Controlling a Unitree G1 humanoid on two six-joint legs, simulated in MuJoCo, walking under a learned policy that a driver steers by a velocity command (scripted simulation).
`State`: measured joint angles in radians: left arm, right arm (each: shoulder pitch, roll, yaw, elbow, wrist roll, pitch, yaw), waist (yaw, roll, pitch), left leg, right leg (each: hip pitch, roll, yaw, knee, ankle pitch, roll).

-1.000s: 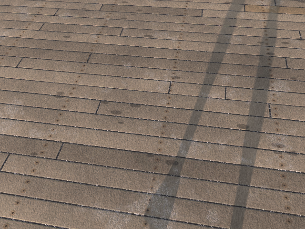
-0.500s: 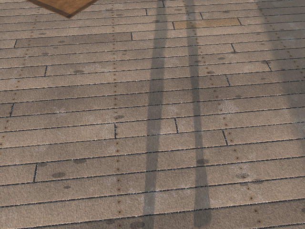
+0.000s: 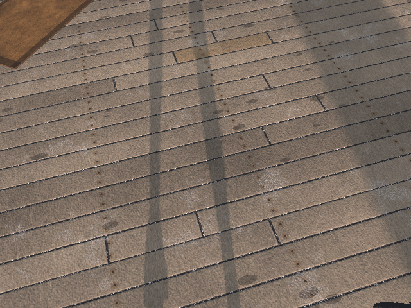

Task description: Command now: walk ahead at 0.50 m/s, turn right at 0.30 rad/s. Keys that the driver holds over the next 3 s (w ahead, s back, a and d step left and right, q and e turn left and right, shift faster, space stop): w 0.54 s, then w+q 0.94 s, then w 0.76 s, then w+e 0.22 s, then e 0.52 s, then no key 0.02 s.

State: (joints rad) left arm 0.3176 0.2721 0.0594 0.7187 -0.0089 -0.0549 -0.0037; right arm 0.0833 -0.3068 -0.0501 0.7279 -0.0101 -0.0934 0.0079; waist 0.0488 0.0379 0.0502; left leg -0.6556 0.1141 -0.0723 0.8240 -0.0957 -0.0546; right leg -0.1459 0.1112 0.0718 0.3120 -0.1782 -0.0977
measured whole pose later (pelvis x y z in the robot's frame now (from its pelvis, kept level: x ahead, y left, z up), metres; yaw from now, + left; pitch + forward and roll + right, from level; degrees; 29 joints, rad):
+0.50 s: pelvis +0.29 +0.07 +0.00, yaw -3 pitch +1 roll +1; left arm 0.19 0.29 0.05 0.71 0.00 -0.06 0.00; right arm 0.33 -0.26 -0.04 0.85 0.00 -0.09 0.02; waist -0.05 -0.04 0.02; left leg -0.12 -0.07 0.03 0.27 -0.17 0.07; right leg -0.64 -0.11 0.05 0.91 -0.16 0.01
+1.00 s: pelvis +0.56 +0.01 +0.00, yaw +9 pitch +1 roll -2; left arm 0.29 0.26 0.07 0.82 0.01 -0.10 -0.01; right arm 0.21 -0.32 -0.07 0.77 0.02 -0.02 0.00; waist 0.04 0.05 0.03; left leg -0.66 0.11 -0.06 1.03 -0.19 -0.01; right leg -0.12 0.02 -0.15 0.29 -0.19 -0.02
